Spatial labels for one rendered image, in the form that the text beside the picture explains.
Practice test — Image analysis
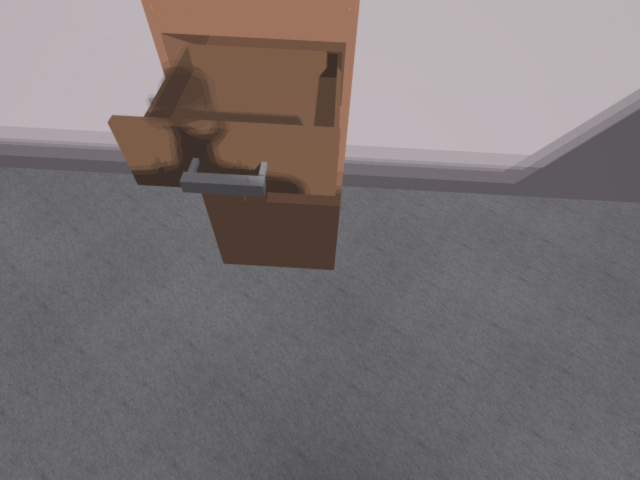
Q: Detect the cabinet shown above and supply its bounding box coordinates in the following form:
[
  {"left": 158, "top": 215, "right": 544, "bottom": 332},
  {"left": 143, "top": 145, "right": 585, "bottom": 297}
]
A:
[{"left": 141, "top": 0, "right": 360, "bottom": 270}]

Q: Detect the drawer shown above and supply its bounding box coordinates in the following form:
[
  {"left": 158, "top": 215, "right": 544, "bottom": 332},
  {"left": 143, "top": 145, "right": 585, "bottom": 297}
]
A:
[{"left": 107, "top": 44, "right": 342, "bottom": 196}]

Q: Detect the handle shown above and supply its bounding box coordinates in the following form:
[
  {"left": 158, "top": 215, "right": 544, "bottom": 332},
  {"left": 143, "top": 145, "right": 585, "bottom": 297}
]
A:
[{"left": 179, "top": 158, "right": 268, "bottom": 197}]

